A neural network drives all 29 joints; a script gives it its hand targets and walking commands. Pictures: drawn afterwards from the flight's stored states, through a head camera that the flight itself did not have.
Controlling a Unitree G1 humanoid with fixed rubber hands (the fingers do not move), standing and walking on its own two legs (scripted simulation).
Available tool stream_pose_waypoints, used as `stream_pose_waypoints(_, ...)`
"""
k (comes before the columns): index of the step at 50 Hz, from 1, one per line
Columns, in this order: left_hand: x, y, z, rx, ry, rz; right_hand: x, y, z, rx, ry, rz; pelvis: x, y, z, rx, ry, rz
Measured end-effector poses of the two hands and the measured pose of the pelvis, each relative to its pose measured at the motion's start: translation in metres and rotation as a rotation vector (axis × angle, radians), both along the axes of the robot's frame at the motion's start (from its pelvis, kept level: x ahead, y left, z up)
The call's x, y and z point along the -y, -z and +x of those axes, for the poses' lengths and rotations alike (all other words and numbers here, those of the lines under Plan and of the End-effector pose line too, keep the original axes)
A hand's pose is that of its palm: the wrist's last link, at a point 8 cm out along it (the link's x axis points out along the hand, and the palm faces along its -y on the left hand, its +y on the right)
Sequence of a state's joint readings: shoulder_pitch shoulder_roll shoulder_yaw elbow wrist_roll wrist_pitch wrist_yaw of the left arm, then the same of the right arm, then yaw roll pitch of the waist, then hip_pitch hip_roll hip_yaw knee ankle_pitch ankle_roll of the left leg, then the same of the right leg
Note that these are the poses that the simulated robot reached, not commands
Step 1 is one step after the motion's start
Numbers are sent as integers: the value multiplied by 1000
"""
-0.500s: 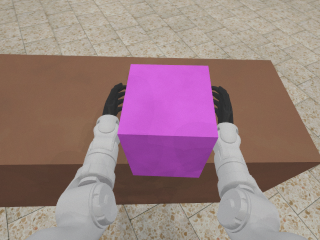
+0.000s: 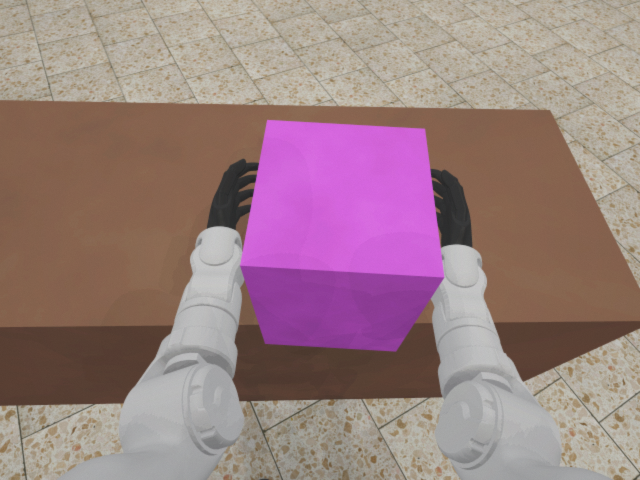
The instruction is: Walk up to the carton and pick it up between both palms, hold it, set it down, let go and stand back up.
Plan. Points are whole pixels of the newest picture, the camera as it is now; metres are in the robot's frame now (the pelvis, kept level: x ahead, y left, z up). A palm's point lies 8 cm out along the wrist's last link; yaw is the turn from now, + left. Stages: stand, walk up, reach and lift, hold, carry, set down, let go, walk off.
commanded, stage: set down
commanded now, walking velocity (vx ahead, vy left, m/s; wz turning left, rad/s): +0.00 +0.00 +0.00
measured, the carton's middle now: (337, 246) +0.41 -0.01 +0.00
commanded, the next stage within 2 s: none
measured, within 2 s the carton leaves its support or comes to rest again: rests again in 0.04 s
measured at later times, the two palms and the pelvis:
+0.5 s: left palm (223, 219) +0.42 +0.15 +0.04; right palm (447, 233) +0.41 -0.15 +0.05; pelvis +0.00 +0.00 +0.00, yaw +0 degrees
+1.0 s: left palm (216, 224) +0.43 +0.16 +0.02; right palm (441, 228) +0.43 -0.14 +0.03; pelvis +0.00 +0.00 -0.01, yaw -2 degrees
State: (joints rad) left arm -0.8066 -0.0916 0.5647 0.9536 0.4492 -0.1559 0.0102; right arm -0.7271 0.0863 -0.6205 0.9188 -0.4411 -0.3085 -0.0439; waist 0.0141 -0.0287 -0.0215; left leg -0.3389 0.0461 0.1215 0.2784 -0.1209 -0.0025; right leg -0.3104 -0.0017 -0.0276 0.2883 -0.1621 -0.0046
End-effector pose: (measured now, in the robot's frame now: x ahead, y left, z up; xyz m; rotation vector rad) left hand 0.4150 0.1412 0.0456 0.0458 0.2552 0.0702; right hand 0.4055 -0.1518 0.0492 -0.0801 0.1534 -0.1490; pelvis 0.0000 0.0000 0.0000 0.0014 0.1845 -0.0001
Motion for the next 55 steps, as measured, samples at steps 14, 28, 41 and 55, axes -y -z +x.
stream_pose_waypoints(14, -5, 5, 5, 19, 1, 6, -6, 3, 3, -2, -18, -12, 0, 0, 6, -17, -5, -3)
stream_pose_waypoints(28, -6, 5, 6, 24, 0, 16, -6, 3, 3, 1, -16, -14, -1, 1, 4, -19, 0, -5)
stream_pose_waypoints(41, -7, 14, 5, -9, -21, 14, -6, 8, 6, -32, -33, 16, -2, 2, 2, -24, 29, -6)
stream_pose_waypoints(55, -37, 16, 11, -31, -60, 9, -3, 15, 26, -113, -47, 46, -5, 21, -7, -194, 13, -32)
